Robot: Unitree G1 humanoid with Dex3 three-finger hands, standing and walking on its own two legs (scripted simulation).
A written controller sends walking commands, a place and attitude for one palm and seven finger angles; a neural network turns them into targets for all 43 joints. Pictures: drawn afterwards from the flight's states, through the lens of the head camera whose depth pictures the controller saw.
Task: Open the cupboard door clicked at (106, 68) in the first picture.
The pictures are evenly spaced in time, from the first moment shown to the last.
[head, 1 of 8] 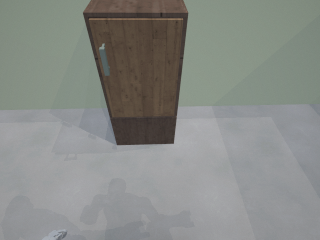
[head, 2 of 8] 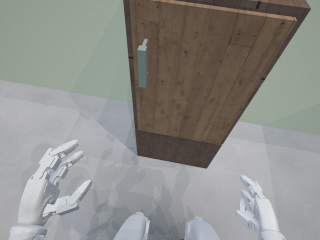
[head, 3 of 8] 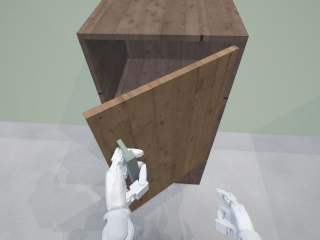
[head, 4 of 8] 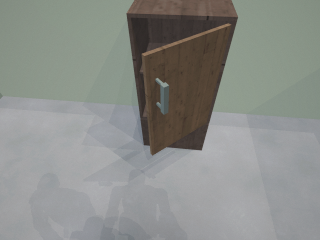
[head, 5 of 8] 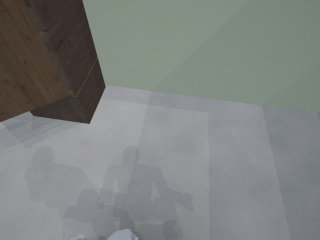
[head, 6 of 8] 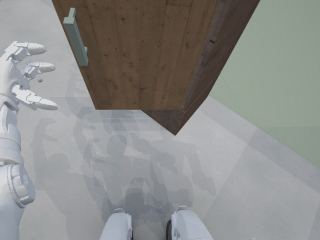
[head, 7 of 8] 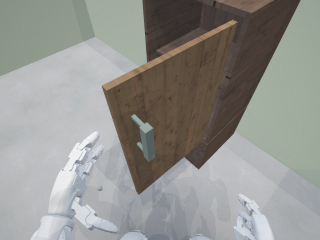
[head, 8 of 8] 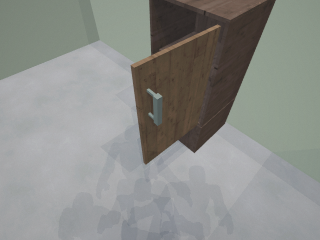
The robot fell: no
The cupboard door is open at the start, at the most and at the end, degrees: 0 89 87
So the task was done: yes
